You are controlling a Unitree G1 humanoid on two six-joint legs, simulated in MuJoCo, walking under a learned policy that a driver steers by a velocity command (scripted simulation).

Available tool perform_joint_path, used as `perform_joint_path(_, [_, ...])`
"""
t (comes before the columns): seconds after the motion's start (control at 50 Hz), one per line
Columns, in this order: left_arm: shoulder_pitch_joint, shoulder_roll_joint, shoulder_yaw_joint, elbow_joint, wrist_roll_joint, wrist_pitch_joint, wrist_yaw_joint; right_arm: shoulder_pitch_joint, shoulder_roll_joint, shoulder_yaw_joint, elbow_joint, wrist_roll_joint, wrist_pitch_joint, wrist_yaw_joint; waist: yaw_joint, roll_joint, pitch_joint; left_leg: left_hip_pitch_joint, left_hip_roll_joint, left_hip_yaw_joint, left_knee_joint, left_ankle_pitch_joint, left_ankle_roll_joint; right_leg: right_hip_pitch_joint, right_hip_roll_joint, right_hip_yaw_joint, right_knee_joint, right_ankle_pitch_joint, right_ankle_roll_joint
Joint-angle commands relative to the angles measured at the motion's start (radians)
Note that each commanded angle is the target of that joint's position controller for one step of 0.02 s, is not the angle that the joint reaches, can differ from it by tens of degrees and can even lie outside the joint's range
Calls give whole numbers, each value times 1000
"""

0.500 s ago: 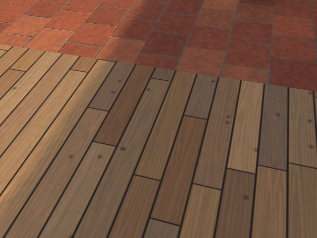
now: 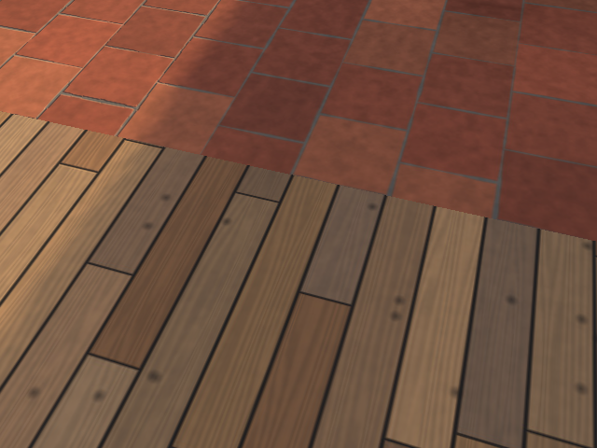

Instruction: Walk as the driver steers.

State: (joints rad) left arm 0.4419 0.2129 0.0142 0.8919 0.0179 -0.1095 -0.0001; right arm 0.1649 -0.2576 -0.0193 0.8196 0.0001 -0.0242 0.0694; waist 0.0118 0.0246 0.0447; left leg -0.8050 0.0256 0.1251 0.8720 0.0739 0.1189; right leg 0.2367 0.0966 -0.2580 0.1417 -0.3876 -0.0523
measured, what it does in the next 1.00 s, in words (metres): walks ahead: left foot, then right foot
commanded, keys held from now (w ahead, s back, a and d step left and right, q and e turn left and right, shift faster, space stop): w+q+shift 0.06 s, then shift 0.94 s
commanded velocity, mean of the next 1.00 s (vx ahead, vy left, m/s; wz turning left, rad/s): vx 0.29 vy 0.00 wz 0.21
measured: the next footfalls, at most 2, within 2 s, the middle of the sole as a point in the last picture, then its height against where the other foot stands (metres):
left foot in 0.10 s outside the picture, level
right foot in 0.50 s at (357, 395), level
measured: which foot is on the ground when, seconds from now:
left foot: up 0.00-0.08, down 0.10-0.52, up 0.54-0.86, down 0.88-1.00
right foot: down 0.00-0.06, up 0.08-0.48, down 0.50-1.00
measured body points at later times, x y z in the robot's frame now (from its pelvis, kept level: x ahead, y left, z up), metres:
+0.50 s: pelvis +0.37 -0.03 +0.00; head +0.41 -0.02 +0.45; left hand +0.48 +0.23 -0.11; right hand +0.44 -0.30 -0.13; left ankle +0.25 +0.00 -0.72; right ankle +0.55 -0.08 -0.72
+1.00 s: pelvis +0.44 -0.04 +0.02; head +0.43 -0.04 +0.47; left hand +0.43 +0.21 -0.13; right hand +0.49 -0.28 -0.13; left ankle +0.39 +0.07 -0.72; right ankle +0.54 -0.09 -0.72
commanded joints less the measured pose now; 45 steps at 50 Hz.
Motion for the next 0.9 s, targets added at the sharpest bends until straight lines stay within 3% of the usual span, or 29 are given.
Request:
perform_joint_path(0.02, [-80, 203, 41, -62, 0, -11, 47, 33, -80, -9, -53, 0, -4, 0, -109, -128, -17, 332, -96, 116, -127, 36, 37, -143, -261, -43, 134, 1524, 99])
perform_joint_path(0.06, [-181, 264, 64, -93, 14, 18, 68, 334, -167, -46, 29, -2, 15, -15, -270, -162, -147, 621, -145, 90, -122, -70, 73, -157, -297, -18, 478, 1698, 96])
perform_joint_path(0.08, [-273, 273, 71, -117, 16, 34, 67, 571, -209, -72, 102, -12, 18, -30, -385, -121, -186, 823, -108, -15, -206, -84, 133, -278, -286, 17, 827, 1574, 79])
perform_joint_path(0.1, [-335, 214, 65, -112, 2, 41, 42, 622, -203, -85, 135, 2, 13, -51, -400, 60, -122, 921, -45, -115, -396, 19, 190, -457, -105, 7, 1299, 657, 63])
perform_joint_path(0.12, [-335, 37, 13, -181, 23, 20, 20, 493, -211, -79, 141, -6, 9, -61, -199, 268, 6, 945, 11, -286, -198, 481, 179, -839, 34, 118, 1604, -138, 53])
perform_joint_path(0.14, [-131, 7, -8, -234, -11, 5, 9, 403, -231, -79, 93, -29, -6, -66, -54, 222, -226, 1105, 189, -662, -339, 452, 346, -984, 1, 331, 1658, -120, 41])
perform_joint_path(0.16, [-102, 71, -14, -208, 4, -8, 8, 313, -189, -80, 44, -31, -9, -69, -37, 54, -201, 1002, 246, -783, -507, 141, 350, -997, -46, 354, 1577, -46, 20])
perform_joint_path(0.18, [-134, 125, -2, -190, 13, -7, 9, 224, -140, -69, 23, -28, -12, -73, 8, -103, -47, 796, 240, -712, -565, 62, 310, -978, -96, 333, 1485, 20, 26])
perform_joint_path(0.2, [-169, 132, 0, -188, 30, 8, 13, 174, -118, -57, 15, -20, -21, -71, 42, -176, 15, 636, 220, -629, -578, 161, 273, -916, -133, 321, 1404, 31, 41])
perform_joint_path(0.22, [-169, 139, 1, -188, 36, 35, 14, 172, -122, -51, 9, -11, -40, -70, 54, -196, 31, 527, 193, -546, -586, 307, 241, -835, -161, 318, 1298, 39, 59])
perform_joint_path(0.24, [-188, 135, 0, -192, 31, 62, 13, 194, -119, -45, 27, -6, -58, -65, 58, -191, 42, 435, 143, -450, -607, 399, 204, -752, -178, 299, 1172, 50, 75])
perform_joint_path(0.26, [-213, 118, -7, -204, 22, 75, 10, 207, -142, -48, 40, -11, -70, -62, 49, -151, 35, 402, 98, -373, -623, 507, 187, -700, -170, 265, 1061, 82, 83])
perform_joint_path(0.28, [-244, 103, -12, -211, 15, 78, 8, 222, -149, -50, 55, -11, -77, -62, 35, -113, 25, 433, 57, -308, -615, 618, 156, -692, -171, 246, 948, 135, 79])
perform_joint_path(0.32, [-280, 74, -24, -214, 4, 76, 5, 239, -120, -43, 74, -1, -71, -66, -1, -21, -27, 545, -18, -205, -575, 688, 67, -676, -151, 209, 724, 286, 61])
perform_joint_path(0.36, [-329, 68, -27, -211, -3, 71, 6, 270, -101, -38, 83, 5, -59, -70, -56, 18, -74, 678, -39, -176, -556, 631, 18, -683, -113, 174, 570, 434, 51])
perform_joint_path(0.4, [-359, 71, -28, -207, -3, 63, 10, 288, -102, -40, 92, -1, -49, -75, -88, 47, -89, 754, -18, -183, -530, 559, 6, -670, -94, 172, 485, 499, 42])
perform_joint_path(0.44, [-318, 104, -17, -185, 8, 47, 15, 265, -108, -43, 94, -15, -43, -81, -71, 70, -85, 787, 22, -214, -465, 543, 3, -628, -81, 196, 433, 463, 17])
perform_joint_path(0.48, [-130, 146, 3, -111, 19, 25, 21, 191, -131, -51, 85, -11, -41, -88, 29, 61, -101, 792, 32, -228, -300, 524, -14, -489, -78, 225, 317, 490, -17])
perform_joint_path(0.5, [-37, 176, 12, -73, 22, 8, 23, 181, -132, -53, 76, -3, -42, -87, 63, 0, -132, 738, -20, -208, -148, 332, -32, -358, -142, 277, 278, 796, -32])
perform_joint_path(0.52, [26, 233, 23, -66, 28, 3, 22, 282, -71, -43, 73, 11, -40, -91, 40, -170, -231, 599, -123, -160, 144, -216, -58, -175, -380, 484, 385, 1390, -147])
perform_joint_path(0.54, [5, 210, 20, -63, 6, 22, 17, 439, -23, -36, 112, 29, -26, -93, -24, -299, -383, 483, -220, -212, 338, -702, -84, -76, -536, 747, 331, 1514, -307])
perform_joint_path(0.56, [-75, 160, 10, -87, -16, 35, 8, 413, -75, -40, 146, -11, -9, -95, -36, -131, -313, 457, -168, -281, 378, -655, -90, -194, -500, 724, 272, 1266, -305])
perform_joint_path(0.58, [-155, 118, 1, -96, -17, 43, 11, 316, -87, -43, 138, -27, 2, -90, -39, -61, -209, 428, -137, -274, 367, -610, -100, -301, -448, 648, 235, 1000, -279])
perform_joint_path(0.6, [-194, 82, -13, -95, -9, 49, 15, 247, -80, -40, 125, -31, 12, -86, -46, -27, -142, 436, -103, -270, 287, -580, -106, -403, -398, 575, 188, 832, -234])
perform_joint_path(0.62, [-208, 80, -17, -86, -6, 53, 20, 212, -69, -36, 117, -30, 26, -81, -54, -55, -110, 474, -80, -259, 202, -551, -114, -474, -352, 511, 149, 722, -194])
perform_joint_path(0.66, [-192, 106, -12, -58, 7, 60, 20, 240, -43, -25, 145, -27, 55, -77, -64, -112, -119, 570, -89, -207, 97, -531, -123, -540, -297, 444, 121, 594, -151])
perform_joint_path(0.78, [-164, 158, 9, -17, 4, 89, 20, 170, -47, -11, 180, -17, 81, -95, -27, -166, -84, 593, -66, -146, -168, -500, -104, -563, -284, 491, 26, -3, -115])
perform_joint_path(0.86, [-162, 148, 14, 9, -9, 120, 31, 217, -12, 3, 234, -15, 63, -99, -41, -130, -37, 686, -63, -122, -395, -389, -63, -622, -273, 492, 12, -146, -70])
perform_joint_path(0.9, [-132, 127, 15, 24, -14, 124, 28, 225, -28, 8, 241, -31, 44, -106, -24, -67, -4, 690, 20, -239, -534, -386, -31, -636, -239, 470, 48, -127, -7])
